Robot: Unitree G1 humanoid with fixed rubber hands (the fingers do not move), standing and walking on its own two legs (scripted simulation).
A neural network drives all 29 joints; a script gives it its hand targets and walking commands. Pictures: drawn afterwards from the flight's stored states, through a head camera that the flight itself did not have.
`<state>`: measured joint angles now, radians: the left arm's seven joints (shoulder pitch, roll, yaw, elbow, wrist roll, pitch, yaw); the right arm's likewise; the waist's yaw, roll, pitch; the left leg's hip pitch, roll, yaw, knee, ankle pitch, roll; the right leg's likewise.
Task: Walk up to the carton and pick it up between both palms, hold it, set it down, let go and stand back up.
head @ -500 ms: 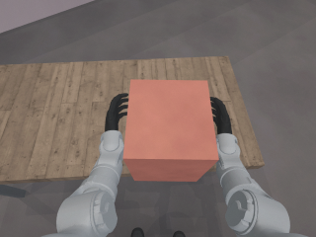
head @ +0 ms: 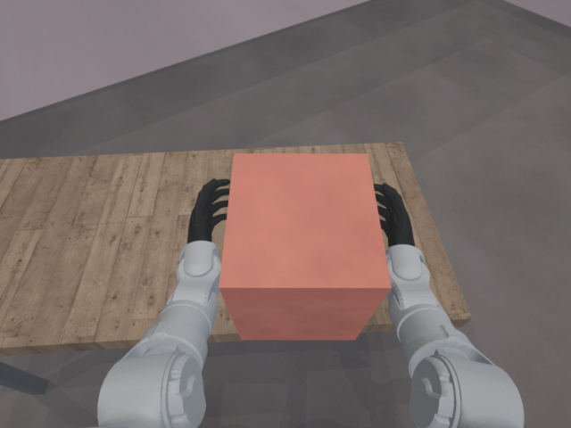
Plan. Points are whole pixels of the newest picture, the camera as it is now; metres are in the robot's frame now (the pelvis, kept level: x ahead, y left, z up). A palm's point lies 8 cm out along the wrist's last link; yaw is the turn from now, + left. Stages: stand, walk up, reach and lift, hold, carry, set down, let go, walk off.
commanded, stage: reach and lift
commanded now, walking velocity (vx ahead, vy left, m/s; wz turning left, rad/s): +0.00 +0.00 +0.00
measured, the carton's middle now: (299, 254) +0.39 -0.02 -0.02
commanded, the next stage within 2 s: hold in 1.98 s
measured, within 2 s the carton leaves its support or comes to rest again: neither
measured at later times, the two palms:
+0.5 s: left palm (188, 211) +0.39 +0.14 +0.10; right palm (401, 214) +0.38 -0.15 +0.09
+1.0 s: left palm (156, 203) +0.36 +0.16 +0.16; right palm (399, 214) +0.35 -0.13 +0.13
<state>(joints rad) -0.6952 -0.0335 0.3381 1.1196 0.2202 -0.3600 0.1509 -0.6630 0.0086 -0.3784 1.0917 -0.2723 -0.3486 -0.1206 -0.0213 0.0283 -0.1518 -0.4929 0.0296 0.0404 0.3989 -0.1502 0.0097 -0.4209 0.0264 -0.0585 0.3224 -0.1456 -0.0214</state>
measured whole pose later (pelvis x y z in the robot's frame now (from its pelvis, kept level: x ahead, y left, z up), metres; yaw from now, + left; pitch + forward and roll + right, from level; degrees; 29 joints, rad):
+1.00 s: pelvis -0.01 +0.01 +0.01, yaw +2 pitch -5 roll -1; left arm -0.52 -0.08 0.23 0.25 0.28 0.42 0.05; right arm -0.55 -0.03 -0.04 0.63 0.10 0.13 -0.17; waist -0.07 -0.05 0.02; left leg -0.10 0.00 0.01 0.35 -0.16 0.02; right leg -0.01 0.01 -0.06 0.26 -0.16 0.00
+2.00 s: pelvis +0.00 +0.00 +0.01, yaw +2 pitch -8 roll -1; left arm -0.57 -0.07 0.25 0.10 0.34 0.60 -0.02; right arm -0.62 -0.04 -0.01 0.53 0.14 0.23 -0.19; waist -0.07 -0.05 0.05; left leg -0.03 -0.01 0.00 0.33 -0.17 0.02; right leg 0.05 0.01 -0.06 0.26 -0.17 -0.01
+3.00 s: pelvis -0.01 +0.00 +0.01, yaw +2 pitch -10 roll -1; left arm -0.58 -0.07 0.28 0.04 0.38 0.71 -0.05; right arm -0.65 -0.03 -0.02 0.55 0.15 0.28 -0.19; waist -0.07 -0.07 0.08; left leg 0.00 0.00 0.01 0.33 -0.16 0.02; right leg 0.08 0.01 -0.06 0.27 -0.17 -0.01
